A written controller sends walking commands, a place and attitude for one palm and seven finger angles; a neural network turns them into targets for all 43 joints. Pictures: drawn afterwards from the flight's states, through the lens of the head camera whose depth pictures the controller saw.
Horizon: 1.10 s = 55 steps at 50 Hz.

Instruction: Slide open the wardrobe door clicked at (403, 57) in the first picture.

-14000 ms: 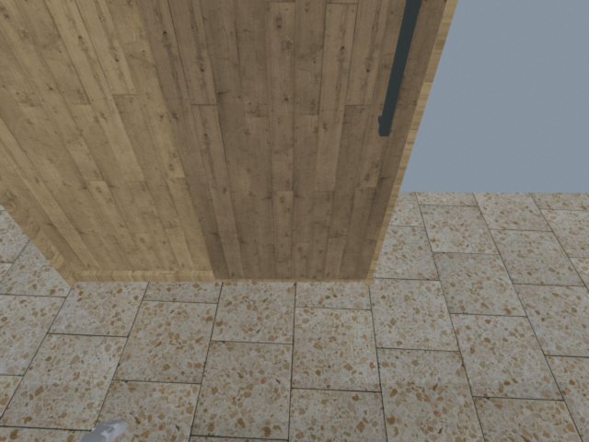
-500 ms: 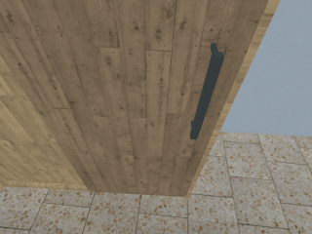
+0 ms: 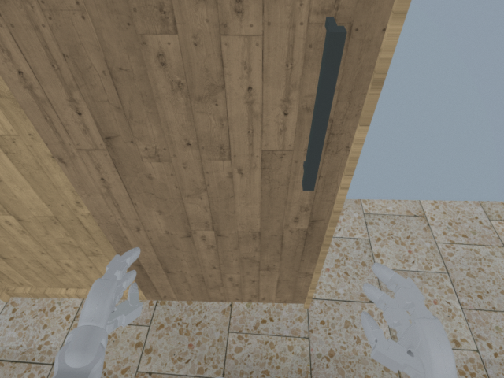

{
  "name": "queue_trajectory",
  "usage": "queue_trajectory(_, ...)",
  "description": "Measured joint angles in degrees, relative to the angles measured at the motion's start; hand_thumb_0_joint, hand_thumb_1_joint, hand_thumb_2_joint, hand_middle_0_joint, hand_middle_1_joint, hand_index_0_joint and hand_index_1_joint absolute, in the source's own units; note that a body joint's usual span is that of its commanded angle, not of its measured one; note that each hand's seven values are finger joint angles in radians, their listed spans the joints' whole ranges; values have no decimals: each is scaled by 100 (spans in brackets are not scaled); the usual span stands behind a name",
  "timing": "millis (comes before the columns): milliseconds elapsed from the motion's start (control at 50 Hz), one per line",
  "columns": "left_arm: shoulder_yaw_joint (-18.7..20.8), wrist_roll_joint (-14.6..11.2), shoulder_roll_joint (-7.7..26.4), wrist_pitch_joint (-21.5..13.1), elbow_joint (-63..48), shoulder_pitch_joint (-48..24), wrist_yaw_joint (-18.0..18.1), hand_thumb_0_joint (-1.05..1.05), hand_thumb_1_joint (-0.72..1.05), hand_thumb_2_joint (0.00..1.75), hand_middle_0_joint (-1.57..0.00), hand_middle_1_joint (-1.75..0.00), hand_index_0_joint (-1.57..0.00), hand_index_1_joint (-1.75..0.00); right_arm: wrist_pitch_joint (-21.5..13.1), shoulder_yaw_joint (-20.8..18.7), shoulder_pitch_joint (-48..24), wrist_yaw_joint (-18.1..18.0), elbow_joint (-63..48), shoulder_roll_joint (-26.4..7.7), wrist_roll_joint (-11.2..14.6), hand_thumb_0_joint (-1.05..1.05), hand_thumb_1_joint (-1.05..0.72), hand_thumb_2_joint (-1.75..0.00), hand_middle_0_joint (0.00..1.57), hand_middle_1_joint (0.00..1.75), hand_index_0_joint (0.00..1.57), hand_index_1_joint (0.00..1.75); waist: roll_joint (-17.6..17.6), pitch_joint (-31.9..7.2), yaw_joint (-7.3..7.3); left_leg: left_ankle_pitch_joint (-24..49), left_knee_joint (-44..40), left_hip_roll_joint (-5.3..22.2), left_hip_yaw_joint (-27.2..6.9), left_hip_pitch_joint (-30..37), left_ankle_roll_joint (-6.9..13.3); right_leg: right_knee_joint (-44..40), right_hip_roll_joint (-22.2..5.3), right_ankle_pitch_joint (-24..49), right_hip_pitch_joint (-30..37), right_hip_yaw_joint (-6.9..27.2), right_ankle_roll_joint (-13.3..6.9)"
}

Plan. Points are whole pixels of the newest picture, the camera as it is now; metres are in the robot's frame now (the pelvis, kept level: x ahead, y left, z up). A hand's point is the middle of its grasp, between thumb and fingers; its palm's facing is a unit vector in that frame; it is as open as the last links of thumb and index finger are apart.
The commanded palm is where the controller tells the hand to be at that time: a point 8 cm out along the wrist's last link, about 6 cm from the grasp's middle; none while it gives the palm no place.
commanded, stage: raise the hand with hooked fingers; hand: right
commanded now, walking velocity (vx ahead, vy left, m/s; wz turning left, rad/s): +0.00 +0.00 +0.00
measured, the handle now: (317, 117) +0.48 -0.09 +0.19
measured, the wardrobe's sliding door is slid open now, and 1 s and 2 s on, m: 0.00 0.00 0.00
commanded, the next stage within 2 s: move the hooked fingers beside the handle in 1.68 s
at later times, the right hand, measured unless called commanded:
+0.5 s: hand (463, 280) +0.24 -0.25 +0.11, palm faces +0.12 +0.99 -0.07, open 11.6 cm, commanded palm +0.20 -0.29 +0.12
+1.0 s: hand out of the picture +0.26 -0.30 +0.18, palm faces +0.07 +1.00 -0.07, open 13.9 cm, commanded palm +0.23 -0.34 +0.19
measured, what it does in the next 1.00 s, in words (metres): stands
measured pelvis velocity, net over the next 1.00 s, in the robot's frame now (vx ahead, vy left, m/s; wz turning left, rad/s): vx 0.02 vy -0.03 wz -0.04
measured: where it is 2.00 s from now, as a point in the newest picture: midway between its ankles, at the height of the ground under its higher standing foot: outside the picture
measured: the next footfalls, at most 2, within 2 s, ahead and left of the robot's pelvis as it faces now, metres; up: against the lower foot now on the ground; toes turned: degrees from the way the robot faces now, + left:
none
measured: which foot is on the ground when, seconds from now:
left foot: down 0.00-1.00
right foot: down 0.00-1.00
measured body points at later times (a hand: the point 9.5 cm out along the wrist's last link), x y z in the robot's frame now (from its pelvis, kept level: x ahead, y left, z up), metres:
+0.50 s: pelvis +0.01 -0.02 +0.02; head +0.01 -0.02 +0.47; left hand +0.15 +0.21 -0.06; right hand +0.22 -0.30 +0.12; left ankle +0.03 +0.08 -0.69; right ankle +0.02 -0.11 -0.69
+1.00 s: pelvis +0.02 -0.03 +0.04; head +0.00 -0.02 +0.49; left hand +0.23 +0.17 -0.02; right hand +0.25 -0.35 +0.18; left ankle +0.03 +0.08 -0.69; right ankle +0.02 -0.11 -0.69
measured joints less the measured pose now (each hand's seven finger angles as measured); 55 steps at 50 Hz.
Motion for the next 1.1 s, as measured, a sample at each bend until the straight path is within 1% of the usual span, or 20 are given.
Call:
queue_trajectory(40,-2,3,-19,57,-140,37,66,1,91,90,-19,-30,-20,-30,219,-92,326,-256,-237,-96,30,1,-57,-75,23,52,23,51,-31,30,-103,-50,89,2,84,-44,-2,166,-4,-63,-106,81,-5)
queue_trajectory(60,-21,5,-45,55,-158,67,102,1,91,90,-19,-30,-20,-30,233,-160,438,-407,-384,-139,48,1,-54,-75,23,53,23,53,-61,54,-153,-61,103,0,142,-38,0,234,-8,-85,-142,137,-4)
queue_trajectory(120,-185,19,-130,-51,-36,173,190,1,91,90,-19,-30,-20,-30,-55,-339,481,-700,-846,-255,112,2,-47,-72,24,58,23,57,-202,118,-271,-68,100,0,337,0,-2,409,-7,-122,-246,331,-5)
queue_trajectory(160,-372,12,-192,-145,164,200,237,1,91,90,-19,-30,-20,-30,-303,-368,214,-628,-1067,-316,191,2,-43,-70,24,61,23,60,-313,175,-312,-57,96,8,444,19,-12,499,4,-125,-304,436,-12)
queue_trajectory(200,-568,-21,-282,-194,370,212,285,1,91,90,-20,-30,-20,-30,-374,-317,-210,-369,-1138,-377,253,2,-38,-68,23,64,23,63,-418,235,-300,-25,65,14,507,41,-24,532,14,-102,-331,500,-15)
queue_trajectory(240,-737,-72,-393,-192,523,244,332,1,91,90,-20,-30,-20,-30,-155,-239,-675,-13,-1010,-467,264,1,-33,-66,24,67,23,66,-506,291,-237,41,-21,12,512,76,-40,473,15,-47,-310,507,-26)
queue_trajectory(300,-891,-140,-563,-114,625,401,398,1,90,90,-20,-30,-20,-30,677,-235,-1106,391,-668,-666,283,1,-26,-63,24,71,24,71,-547,294,-88,186,-260,-2,380,159,-81,182,3,81,-160,382,-55)
queue_trajectory(340,-919,-150,-624,-67,647,562,438,1,90,90,-20,-30,-20,-30,1232,-385,-1140,429,-491,-754,406,1,-22,-61,25,74,25,74,-526,248,25,280,-456,-15,256,258,-104,-77,-7,163,7,265,-73)
queue_trajectory(380,-877,-155,-618,-80,656,739,457,1,90,90,-20,-30,-20,-30,1554,-639,-1026,254,-479,-740,577,1,-17,-59,26,77,26,77,-503,213,108,349,-640,-33,158,394,-123,-300,-18,215,190,176,-86)
queue_trajectory(420,-785,-140,-550,-160,682,908,455,2,90,90,-20,-30,-20,-30,1574,-898,-870,-17,-629,-685,680,1,-12,-57,26,80,26,80,-476,196,126,386,-784,-46,100,532,-138,-456,-24,236,350,125,-97)
queue_trajectory(480,-636,-100,-363,-310,768,1076,408,2,90,90,-20,-30,-20,-30,1254,-1143,-735,-298,-911,-672,644,1,-6,-54,27,85,26,84,-439,198,78,390,-909,-36,91,703,-162,-568,-6,233,510,123,-121)
queue_trajectory(520,-560,-93,-207,-382,834,1102,385,2,90,90,-20,-30,-20,-30,1066,-1191,-760,-288,-993,-692,588,1,-1,-52,27,88,26,87,-444,221,37,377,-952,-18,121,790,-183,-582,16,220,568,157,-141)
queue_trajectory(560,-504,-117,-65,-428,891,1060,403,2,90,90,-20,-30,-20,-30,1049,-1163,-868,-126,-959,-724,557,1,4,-50,27,91,27,90,-467,258,-4,374,-1000,-3,150,877,-206,-594,35,212,626,188,-162)
queue_trajectory(660,-440,-196,48,-498,919,792,558,2,90,90,-20,-30,-20,-30,1542,-1085,-1168,325,-691,-875,580,0,16,-45,28,98,27,98,-473,334,-53,452,-1249,8,130,1166,-245,-818,57,270,907,178,-195)
queue_trajectory(720,-455,-192,-17,-555,847,662,606,2,91,90,-20,-30,-20,-30,1734,-1189,-1303,336,-707,-974,609,0,23,-42,28,103,28,102,-443,348,-83,514,-1442,13,99,1399,-252,-1031,70,332,1155,157,-191)
queue_trajectory(780,-519,-174,-105,-590,790,567,601,1,91,90,-20,-30,-20,-30,1741,-1400,-1512,281,-762,-1040,695,0,30,-39,29,107,29,107,-434,348,-148,567,-1626,17,92,1634,-256,-1221,83,389,1391,158,-185)
queue_trajectory(840,-616,-181,-178,-553,783,477,590,1,91,90,-20,-30,-20,-30,1833,-1607,-1853,365,-623,-1104,761,0,36,-36,30,112,29,111,-446,354,-238,616,-1774,31,103,1813,-260,-1378,103,451,1568,174,-186)
queue_trajectory(920,-744,-224,-231,-429,774,375,619,1,90,90,-20,-30,-20,-30,2320,-1692,-2275,623,-280,-1232,717,0,43,-33,30,116,30,115,-504,417,-328,696,-1938,53,131,1965,-265,-1551,132,551,1710,207,-194)
queue_trajectory(1000,-831,-232,-274,-307,759,323,653,1,90,90,-20,-30,-20,-30,2731,-1685,-2473,807,-143,-1352,634,-1,47,-32,30,118,30,118,-546,526,-349,786,-2091,58,144,2076,-260,-1710,142,651,1819,223,-194)
queue_trajectory(1100,-909,-212,-332,-241,844,388,673,1,90,90,-20,-30,-20,-30,2661,-1922,-2710,869,-189,-1493,707,-1,49,-31,30,119,30,119,-515,564,-358,879,-2301,28,148,2273,-232,-1905,121,735,2011,235,-164)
